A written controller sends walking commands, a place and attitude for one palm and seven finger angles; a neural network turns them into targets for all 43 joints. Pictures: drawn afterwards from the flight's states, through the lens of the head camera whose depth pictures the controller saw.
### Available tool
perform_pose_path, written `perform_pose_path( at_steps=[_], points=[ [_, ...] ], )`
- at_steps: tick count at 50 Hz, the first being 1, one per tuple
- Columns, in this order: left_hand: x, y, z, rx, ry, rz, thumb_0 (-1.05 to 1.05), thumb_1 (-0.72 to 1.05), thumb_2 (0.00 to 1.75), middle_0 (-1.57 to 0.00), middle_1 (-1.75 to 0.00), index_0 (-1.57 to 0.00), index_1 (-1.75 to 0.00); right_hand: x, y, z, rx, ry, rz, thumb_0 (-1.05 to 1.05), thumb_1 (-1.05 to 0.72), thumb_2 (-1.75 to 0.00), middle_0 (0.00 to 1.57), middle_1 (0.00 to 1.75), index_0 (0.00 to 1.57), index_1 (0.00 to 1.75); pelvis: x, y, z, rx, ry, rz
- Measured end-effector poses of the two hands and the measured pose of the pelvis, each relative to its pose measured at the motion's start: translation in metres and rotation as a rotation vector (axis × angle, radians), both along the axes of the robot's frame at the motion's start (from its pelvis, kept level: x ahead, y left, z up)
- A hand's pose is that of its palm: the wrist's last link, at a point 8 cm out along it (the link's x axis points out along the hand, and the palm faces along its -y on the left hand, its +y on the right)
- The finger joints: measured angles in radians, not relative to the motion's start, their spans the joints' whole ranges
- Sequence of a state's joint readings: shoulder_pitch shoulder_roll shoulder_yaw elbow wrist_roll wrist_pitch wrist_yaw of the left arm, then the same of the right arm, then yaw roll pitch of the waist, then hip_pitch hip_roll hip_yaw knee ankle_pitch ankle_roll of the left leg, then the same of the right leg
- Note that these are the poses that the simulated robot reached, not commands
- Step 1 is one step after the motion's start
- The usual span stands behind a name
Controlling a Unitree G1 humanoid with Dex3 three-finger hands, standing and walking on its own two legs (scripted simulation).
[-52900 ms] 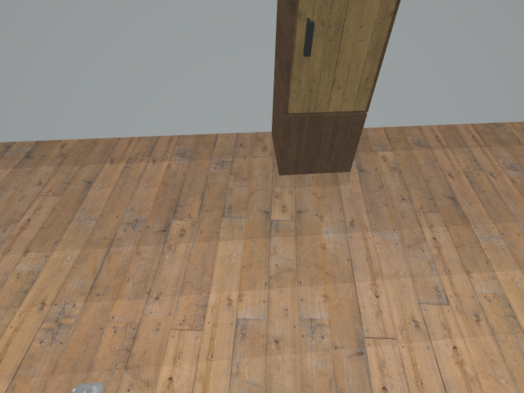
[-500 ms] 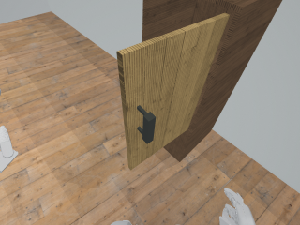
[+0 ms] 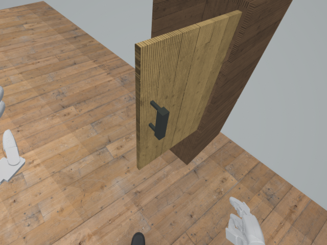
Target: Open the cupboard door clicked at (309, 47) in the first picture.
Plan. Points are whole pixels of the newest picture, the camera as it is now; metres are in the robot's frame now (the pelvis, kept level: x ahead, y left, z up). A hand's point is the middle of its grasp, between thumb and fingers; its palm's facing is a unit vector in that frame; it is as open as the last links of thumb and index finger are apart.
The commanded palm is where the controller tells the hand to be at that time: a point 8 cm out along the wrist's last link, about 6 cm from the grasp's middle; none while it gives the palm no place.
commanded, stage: stop stepping back and stand still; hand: left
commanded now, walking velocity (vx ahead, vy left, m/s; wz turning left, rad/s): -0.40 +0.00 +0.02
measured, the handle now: (156, 120) +0.46 +0.07 +0.00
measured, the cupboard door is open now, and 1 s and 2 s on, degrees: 85 85 85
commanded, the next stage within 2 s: let the arm hang, fingers relaxed in 0.84 s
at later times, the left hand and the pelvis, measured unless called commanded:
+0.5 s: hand (6, 213) +0.14 +0.25 +0.15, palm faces +0.44 -0.80 -0.41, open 7.4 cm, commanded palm +0.08 +0.29 +0.17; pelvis -0.06 -0.01 -0.02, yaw -1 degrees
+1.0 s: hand (18, 234) +0.12 +0.26 +0.09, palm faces +0.31 -0.82 -0.48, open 7.4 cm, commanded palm none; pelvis -0.10 -0.01 -0.01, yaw +0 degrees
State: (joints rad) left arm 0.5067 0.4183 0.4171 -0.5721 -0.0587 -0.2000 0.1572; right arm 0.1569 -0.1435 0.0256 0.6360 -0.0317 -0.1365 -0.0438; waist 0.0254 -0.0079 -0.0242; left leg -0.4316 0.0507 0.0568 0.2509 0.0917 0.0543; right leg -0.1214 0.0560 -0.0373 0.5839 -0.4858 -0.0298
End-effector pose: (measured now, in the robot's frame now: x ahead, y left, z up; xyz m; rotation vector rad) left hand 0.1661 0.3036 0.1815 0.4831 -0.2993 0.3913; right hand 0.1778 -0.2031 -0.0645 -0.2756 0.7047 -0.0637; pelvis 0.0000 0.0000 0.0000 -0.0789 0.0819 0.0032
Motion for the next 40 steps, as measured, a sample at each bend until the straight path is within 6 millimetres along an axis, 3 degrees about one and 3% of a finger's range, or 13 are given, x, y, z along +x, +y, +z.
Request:
perform_pose_path(
  at_steps=[5, 8, 14, 20, 24, 30, 36, 40],
  points=[
    [-0.01, -0.029, -0.004, 0.086, 0.016, -0.128, 0.02, 0.89, 0.9, -0.2, -0.3, -0.21, -0.31, -0.022, -0.018, -0.015, 0.005, -0.019, -0.017, 0.01, -0.9, -0.9, 0.21, 0.3, 0.2, 0.3, -0.035, -0.011, -0.016, 0.04, -0.012, -0.066],
    [-0.019, -0.039, 0.001, 0.106, 0.006, -0.186, 0.02, 0.89, 0.89, -0.21, -0.3, -0.21, -0.31, -0.048, -0.033, -0.017, -0.007, 0.004, -0.084, 0.02, -0.9, -0.9, 0.21, 0.3, 0.2, 0.3, -0.041, -0.012, -0.017, 0.039, -0.051, -0.065],
    [-0.036, -0.027, -0.003, 0.106, 0.034, -0.13, 0.01, 0.88, 0.89, -0.21, -0.3, -0.21, -0.31, -0.098, -0.06, -0.018, -0.052, 0.022, -0.189, 0.02, -0.9, -0.9, 0.21, 0.3, 0.2, 0.3, -0.049, -0.014, -0.018, 0.054, -0.078, -0.029],
    [-0.072, -0.02, -0.005, 0.093, 0.076, -0.037, 0.02, 0.89, 0.89, -0.21, -0.3, -0.21, -0.31, -0.131, -0.073, -0.024, -0.071, 0.089, -0.184, 0.02, -0.91, -0.9, 0.2, 0.3, 0.2, 0.3, -0.059, -0.017, -0.015, 0.057, -0.077, -0.031],
    [-0.075, -0.015, -0.012, 0.04, 0.007, 0.004, 0.02, 0.89, 0.89, -0.21, -0.3, -0.21, -0.31, -0.135, -0.072, -0.031, -0.098, 0.107, -0.176, 0.02, -0.91, -0.9, 0.2, 0.3, 0.2, 0.3, -0.056, -0.011, -0.019, 0.058, -0.082, -0.012],
    [-0.068, -0.019, -0.011, 0.019, 0.021, -0.003, 0.02, 0.89, 0.9, -0.21, -0.3, -0.21, -0.31, -0.124, -0.048, -0.018, -0.012, -0.012, -0.138, 0.02, -0.91, -0.9, 0.2, 0.3, 0.2, 0.3, -0.08, -0.014, -0.012, 0.087, -0.107, -0.028],
    [-0.093, -0.042, 0.001, 0.102, 0.08, -0.068, 0.02, 0.89, 0.89, -0.21, -0.3, -0.21, -0.31, -0.119, -0.034, -0.014, 0.066, -0.064, -0.091, 0.02, -0.9, -0.9, 0.21, 0.3, 0.2, 0.3, -0.093, -0.022, -0.009, 0.073, -0.092, -0.026],
    [-0.104, -0.035, -0.001, 0.078, 0.082, -0.019, 0.02, 0.89, 0.89, -0.21, -0.3, -0.21, -0.31, -0.125, -0.039, -0.02, 0.045, -0.001, -0.093, 0.02, -0.9, -0.9, 0.21, 0.3, 0.2, 0.3, -0.089, -0.021, -0.005, 0.076, -0.085, -0.036]
  ],
)
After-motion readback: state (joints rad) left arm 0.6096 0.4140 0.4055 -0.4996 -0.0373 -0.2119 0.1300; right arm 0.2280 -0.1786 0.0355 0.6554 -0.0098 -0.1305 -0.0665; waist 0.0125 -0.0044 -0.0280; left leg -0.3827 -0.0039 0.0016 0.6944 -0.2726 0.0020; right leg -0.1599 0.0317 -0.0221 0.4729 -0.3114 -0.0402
